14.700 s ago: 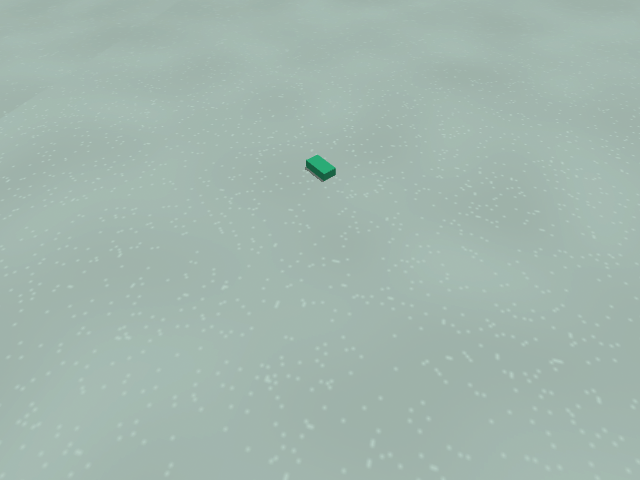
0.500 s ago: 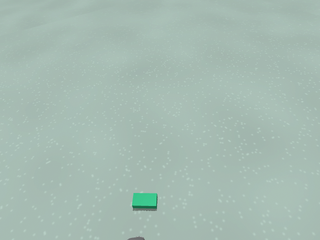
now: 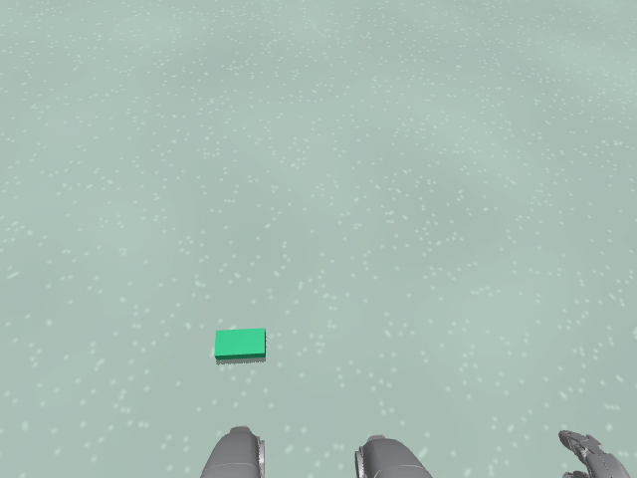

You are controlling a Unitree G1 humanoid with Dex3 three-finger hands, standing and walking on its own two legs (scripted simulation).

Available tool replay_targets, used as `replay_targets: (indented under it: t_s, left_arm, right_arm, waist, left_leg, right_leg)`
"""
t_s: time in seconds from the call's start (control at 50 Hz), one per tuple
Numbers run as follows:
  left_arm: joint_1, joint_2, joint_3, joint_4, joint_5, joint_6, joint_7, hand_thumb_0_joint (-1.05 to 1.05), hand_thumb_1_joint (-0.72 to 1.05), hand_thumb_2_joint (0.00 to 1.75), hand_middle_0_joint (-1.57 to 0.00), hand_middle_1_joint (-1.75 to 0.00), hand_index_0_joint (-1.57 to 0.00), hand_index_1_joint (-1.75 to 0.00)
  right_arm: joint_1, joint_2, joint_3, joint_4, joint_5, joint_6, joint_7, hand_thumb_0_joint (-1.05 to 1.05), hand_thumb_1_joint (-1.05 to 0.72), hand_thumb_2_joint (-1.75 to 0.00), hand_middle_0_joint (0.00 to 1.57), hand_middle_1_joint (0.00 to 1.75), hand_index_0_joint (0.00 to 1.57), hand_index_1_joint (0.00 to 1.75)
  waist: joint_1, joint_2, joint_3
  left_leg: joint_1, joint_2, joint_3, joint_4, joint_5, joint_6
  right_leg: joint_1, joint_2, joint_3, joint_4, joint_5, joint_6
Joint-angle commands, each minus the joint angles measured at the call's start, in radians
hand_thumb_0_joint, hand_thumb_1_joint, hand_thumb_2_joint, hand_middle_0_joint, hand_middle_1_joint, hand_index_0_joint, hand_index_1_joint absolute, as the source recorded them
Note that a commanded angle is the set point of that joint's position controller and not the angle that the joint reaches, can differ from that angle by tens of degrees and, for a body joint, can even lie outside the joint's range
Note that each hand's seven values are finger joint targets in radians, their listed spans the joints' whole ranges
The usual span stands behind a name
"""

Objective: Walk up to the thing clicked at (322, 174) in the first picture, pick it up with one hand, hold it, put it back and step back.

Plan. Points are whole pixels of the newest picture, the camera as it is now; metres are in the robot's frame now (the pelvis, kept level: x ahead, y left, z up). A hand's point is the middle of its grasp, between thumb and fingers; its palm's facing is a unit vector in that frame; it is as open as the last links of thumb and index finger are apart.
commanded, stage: walk up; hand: left
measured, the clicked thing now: (240, 343) +0.49 +0.20 -0.72
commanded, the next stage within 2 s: stand in 0.40 s
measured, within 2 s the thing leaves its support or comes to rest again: neither
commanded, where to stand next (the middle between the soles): +0.11 -0.01 m, yaw +2 degrees
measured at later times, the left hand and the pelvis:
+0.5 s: hand out of the picture +0.06 +0.33 -0.13, palm faces +0.03 -0.91 -0.41, open 7.4 cm; pelvis +0.02 +0.04 +0.02, yaw +0 degrees
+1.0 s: hand out of the picture +0.11 +0.27 -0.10, palm faces -0.03 -0.93 -0.36, open 7.4 cm; pelvis +0.02 +0.02 +0.04, yaw +0 degrees
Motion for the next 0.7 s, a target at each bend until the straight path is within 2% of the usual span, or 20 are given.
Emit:
replay_targets:
  t_s: [0.0,0.02,0.04,0.06,0.08,0.1,0.12,0.2,0.26,0.32,0.36,0.38,0.4,0.42,0.44,0.48,0.52,0.58,0.62,0.68]
  left_arm:
    - [0.151,0.204,0.086,0.015,0.052,-0.059,0.014,0.00,0.90,0.90,-0.20,-0.30,-0.20,-0.30]
    - [0.103,0.256,0.098,-0.017,0.074,-0.064,0.012,0.00,0.90,0.90,-0.20,-0.30,-0.20,-0.30]
    - [0.040,0.316,0.106,-0.057,0.078,-0.063,0.010,0.00,0.90,0.90,-0.20,-0.30,-0.20,-0.30]
    - [-0.024,0.369,0.108,-0.067,0.077,-0.057,0.011,0.00,0.90,0.90,-0.20,-0.30,-0.20,-0.30]
    - [-0.055,0.311,0.099,-0.059,0.068,-0.055,0.005,0.00,0.90,0.90,-0.20,-0.30,-0.20,-0.30]
    - [-0.071,0.257,0.087,-0.058,0.069,-0.053,0.003,0.00,0.90,0.90,-0.20,-0.30,-0.20,-0.30]
    - [-0.064,0.226,0.079,-0.049,0.063,-0.062,0.005,0.00,0.90,0.90,-0.20,-0.30,-0.20,-0.30]
    - [0.137,0.291,0.112,-0.022,0.063,-0.093,-0.012,0.00,0.90,0.90,-0.20,-0.30,-0.20,-0.30]
    - [0.179,0.300,0.116,-0.021,0.053,-0.099,-0.017,0.00,0.90,0.90,-0.20,-0.30,-0.20,-0.30]
    - [0.126,0.289,0.100,-0.055,0.048,-0.096,-0.023,0.00,0.90,0.90,-0.20,-0.30,-0.20,-0.30]
    - [0.002,0.245,0.076,-0.086,0.043,-0.088,-0.028,0.00,0.90,0.90,-0.20,-0.30,-0.20,-0.30]
    - [-0.024,0.090,0.048,-0.063,0.016,-0.085,-0.014,0.00,0.90,0.90,-0.20,-0.30,-0.20,-0.30]
    - [0.003,0.054,0.026,-0.095,0.014,-0.081,0.001,0.00,0.90,0.90,-0.20,-0.30,-0.20,-0.30]
    - [-0.041,0.152,0.043,-0.094,0.001,-0.065,0.017,0.00,0.90,0.90,-0.20,-0.30,-0.20,-0.30]
    - [-0.027,0.163,0.042,-0.076,-0.002,-0.053,0.018,0.00,0.90,0.90,-0.20,-0.30,-0.20,-0.30]
    - [0.024,0.141,0.039,-0.011,0.006,-0.040,0.006,0.00,0.90,0.90,-0.20,-0.30,-0.20,-0.30]
    - [0.034,0.137,0.034,0.016,0.012,-0.037,0.002,0.00,0.90,0.90,-0.20,-0.30,-0.20,-0.30]
    - [0.029,0.137,0.028,0.036,0.015,-0.025,0.001,0.00,0.90,0.90,-0.20,-0.30,-0.20,-0.30]
    - [0.007,0.135,0.022,0.046,0.020,-0.020,-0.003,0.00,0.90,0.90,-0.20,-0.30,-0.20,-0.30]
    - [-0.024,0.142,0.023,0.071,0.033,-0.024,-0.012,0.00,0.90,0.90,-0.20,-0.30,-0.20,-0.30]
  right_arm:
    - [0.099,-0.168,-0.049,-0.032,0.012,0.015,0.008,0.00,-0.90,-0.90,0.20,0.30,0.20,0.30]
    - [0.138,-0.106,-0.025,-0.030,0.019,0.010,0.008,0.00,-0.90,-0.90,0.20,0.30,0.20,0.30]
    - [0.053,-0.131,-0.030,-0.047,0.023,0.000,-0.003,0.00,-0.90,-0.90,0.20,0.30,0.20,0.30]
    - [-0.029,-0.209,-0.057,-0.030,0.014,-0.012,-0.017,0.00,-0.90,-0.90,0.20,0.30,0.20,0.30]
    - [-0.028,-0.239,-0.066,0.004,0.020,-0.024,-0.012,0.00,-0.90,-0.90,0.20,0.30,0.20,0.30]
    - [0.007,-0.234,-0.064,0.041,0.032,-0.032,-0.010,0.00,-0.90,-0.90,0.20,0.30,0.20,0.30]
    - [0.044,-0.204,-0.056,0.067,0.032,-0.032,-0.004,0.00,-0.90,-0.90,0.20,0.30,0.20,0.30]
    - [0.009,-0.203,-0.052,0.049,0.003,-0.052,0.035,0.00,-0.90,-0.90,0.20,0.30,0.20,0.30]
    - [-0.021,-0.199,-0.059,0.033,-0.006,-0.065,0.059,0.00,-0.90,-0.90,0.20,0.30,0.20,0.30]
    - [0.038,-0.173,-0.062,0.042,0.002,-0.080,0.070,0.00,-0.90,-0.90,0.20,0.30,0.20,0.30]
    - [0.234,-0.153,-0.076,0.101,0.004,-0.093,0.063,0.00,-0.90,-0.90,0.20,0.30,0.20,0.30]
    - [0.206,-0.164,-0.069,0.136,0.023,-0.109,0.035,0.00,-0.90,-0.90,0.20,0.30,0.20,0.30]
    - [0.192,-0.232,-0.071,0.105,0.013,-0.113,0.021,0.00,-0.90,-0.90,0.20,0.30,0.20,0.30]
    - [0.141,-0.249,-0.069,0.104,0.015,-0.112,0.017,0.00,-0.90,-0.90,0.20,0.30,0.20,0.30]
    - [0.112,-0.235,-0.067,0.101,0.022,-0.107,0.016,0.00,-0.90,-0.90,0.20,0.30,0.20,0.30]
    - [0.054,-0.166,-0.044,0.095,0.024,-0.097,0.009,0.00,-0.90,-0.90,0.20,0.30,0.20,0.30]
    - [0.066,-0.168,-0.042,0.108,0.032,-0.096,0.000,0.00,-0.90,-0.90,0.20,0.30,0.20,0.30]
    - [0.056,-0.154,-0.035,0.115,0.034,-0.093,-0.011,0.00,-0.90,-0.90,0.20,0.30,0.20,0.30]
    - [0.017,-0.148,-0.029,0.116,0.028,-0.087,-0.013,0.00,-0.90,-0.90,0.20,0.30,0.20,0.30]
    - [-0.047,-0.158,-0.027,0.123,0.019,-0.076,-0.006,0.00,-0.90,-0.90,0.20,0.30,0.20,0.30]
  waist:
    - [0.023,0.068,-0.317]
    - [0.011,-0.163,-0.268]
    - [0.035,-0.177,-0.213]
    - [0.055,-0.199,-0.170]
    - [0.029,-0.166,-0.113]
    - [0.008,-0.171,-0.087]
    - [0.001,-0.177,-0.100]
    - [0.093,-0.226,-0.134]
    - [0.115,-0.183,-0.122]
    - [0.067,-0.155,-0.144]
    - [-0.070,-0.078,-0.207]
    - [-0.075,0.159,-0.178]
    - [-0.035,0.224,-0.201]
    - [-0.042,0.136,-0.216]
    - [-0.007,0.104,-0.152]
    - [0.017,0.131,-0.107]
    - [0.008,0.219,-0.167]
    - [0.010,0.226,-0.198]
    - [0.015,0.215,-0.184]
    - [0.017,0.207,-0.156]
  left_leg:
    - [0.035,0.057,-0.103,0.113,-0.054,0.149]
    - [-0.144,-0.022,-0.069,0.206,-0.260,0.081]
    - [-0.185,-0.083,-0.114,0.232,-0.299,0.028]
    - [-0.082,-0.040,-0.156,0.276,-0.311,0.023]
    - [-0.019,-0.017,-0.156,0.251,-0.261,0.013]
    - [-0.012,-0.040,-0.109,0.233,-0.236,0.017]
    - [-0.040,-0.054,-0.075,0.224,-0.207,0.012]
    - [-0.171,-0.071,-0.025,0.116,-0.240,0.010]
    - [-0.206,-0.060,-0.047,0.051,-0.257,0.010]
    - [-0.034,-0.065,-0.016,-0.092,-0.213,0.024]
    - [0.333,-0.104,0.029,-0.315,-0.025,0.039]
    - [0.457,0.091,-0.280,-0.473,0.217,0.016]
    - [0.496,0.270,-0.470,-0.465,0.501,0.054]
    - [0.415,0.261,-0.466,-0.421,0.516,0.119]
    - [0.303,0.248,-0.439,-0.452,0.389,0.150]
    - [0.305,0.191,-0.299,-0.495,0.293,0.107]
    - [0.405,0.154,-0.236,-0.473,0.451,0.051]
    - [0.438,0.138,-0.166,-0.444,0.623,0.058]
    - [0.386,0.130,-0.144,-0.449,0.542,0.079]
    - [0.259,0.109,-0.152,-0.503,0.220,0.090]
  right_leg:
    - [0.315,0.022,0.011,-0.440,0.015,-0.011]
    - [0.324,-0.132,0.320,-0.526,-0.117,-0.075]
    - [0.184,-0.297,0.535,-0.599,-0.224,-0.209]
    - [0.021,-0.370,0.633,-0.634,-0.251,-0.293]
    - [-0.045,-0.321,0.521,-0.604,-0.203,-0.271]
    - [-0.022,-0.238,0.348,-0.537,-0.066,-0.236]
    - [0.042,-0.194,0.259,-0.498,0.009,-0.216]
    - [0.294,-0.226,0.373,-0.539,-0.162,-0.258]
    - [0.371,-0.260,0.405,-0.569,-0.206,-0.268]
    - [0.281,-0.263,0.305,-0.522,0.004,-0.257]
    - [0.069,-0.181,0.129,-0.330,0.128,-0.186]
    - [-0.064,-0.037,-0.011,-0.067,0.258,-0.062]
    - [-0.136,0.037,-0.019,-0.047,-0.060,-0.025]
    - [-0.081,-0.010,0.063,-0.033,-0.129,-0.043]
    - [-0.062,-0.004,0.089,0.011,-0.130,-0.043]
    - [-0.034,-0.013,0.094,-0.021,-0.068,-0.043]
    - [-0.016,-0.016,0.079,-0.087,0.003,-0.036]
    - [0.023,-0.009,0.052,-0.110,0.042,-0.027]
    - [0.070,-0.017,0.033,-0.171,0.047,-0.023]
    - [0.178,-0.018,-0.018,-0.274,0.083,-0.022]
